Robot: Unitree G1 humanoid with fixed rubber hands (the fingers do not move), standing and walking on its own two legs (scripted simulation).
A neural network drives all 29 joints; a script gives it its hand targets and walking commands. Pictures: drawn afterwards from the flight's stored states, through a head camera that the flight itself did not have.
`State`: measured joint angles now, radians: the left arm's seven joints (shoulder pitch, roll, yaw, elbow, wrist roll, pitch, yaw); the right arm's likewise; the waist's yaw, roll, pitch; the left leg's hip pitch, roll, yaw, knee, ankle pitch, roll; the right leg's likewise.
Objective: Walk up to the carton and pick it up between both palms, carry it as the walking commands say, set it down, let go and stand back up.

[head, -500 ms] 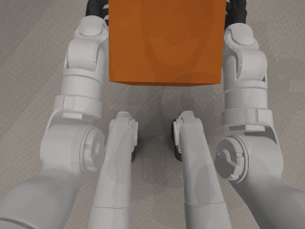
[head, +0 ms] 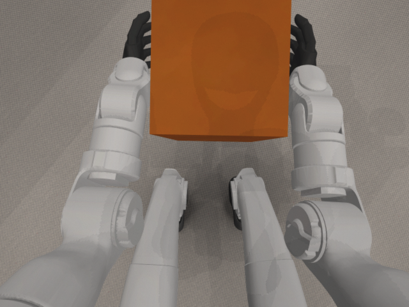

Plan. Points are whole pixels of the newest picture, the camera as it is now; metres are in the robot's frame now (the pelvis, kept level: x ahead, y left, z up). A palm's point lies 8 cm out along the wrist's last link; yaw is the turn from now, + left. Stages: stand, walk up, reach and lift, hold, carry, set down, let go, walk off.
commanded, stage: reach and lift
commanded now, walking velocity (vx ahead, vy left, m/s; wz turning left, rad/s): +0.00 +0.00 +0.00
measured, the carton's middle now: (217, 76) +0.49 -0.02 -0.11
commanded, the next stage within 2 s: none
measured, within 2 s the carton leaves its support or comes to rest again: neither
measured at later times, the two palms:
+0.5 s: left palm (117, 55) +0.47 +0.12 +0.03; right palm (326, 64) +0.45 -0.15 +0.04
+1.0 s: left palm (96, 30) +0.45 +0.11 +0.12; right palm (392, 40) +0.43 -0.16 +0.13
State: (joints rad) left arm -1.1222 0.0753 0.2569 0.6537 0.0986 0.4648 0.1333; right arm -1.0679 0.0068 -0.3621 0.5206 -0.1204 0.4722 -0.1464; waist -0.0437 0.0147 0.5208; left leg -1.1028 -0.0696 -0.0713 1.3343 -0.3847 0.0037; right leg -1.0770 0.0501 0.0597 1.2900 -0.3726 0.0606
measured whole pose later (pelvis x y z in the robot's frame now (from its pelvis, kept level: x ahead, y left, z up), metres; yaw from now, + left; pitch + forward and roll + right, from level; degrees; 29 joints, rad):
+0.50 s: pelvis +0.03 +0.00 +0.06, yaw +0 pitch +7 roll -2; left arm -0.89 0.00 0.26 0.66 0.13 0.43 0.12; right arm -0.83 0.09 -0.37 0.52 -0.16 0.44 -0.13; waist -0.05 0.01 0.34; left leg -0.85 -0.07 -0.07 1.04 -0.31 0.01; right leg -0.82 0.03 0.07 0.99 -0.30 0.06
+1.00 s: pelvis +0.11 -0.01 +0.13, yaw -1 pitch +5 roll +0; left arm -0.49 -0.12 0.27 0.60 0.21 0.47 0.06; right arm -0.44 0.19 -0.35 0.47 -0.25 0.49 -0.06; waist -0.04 -0.01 0.01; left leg -0.45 -0.04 -0.06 0.60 -0.24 0.01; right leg -0.45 0.02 0.10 0.58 -0.23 0.03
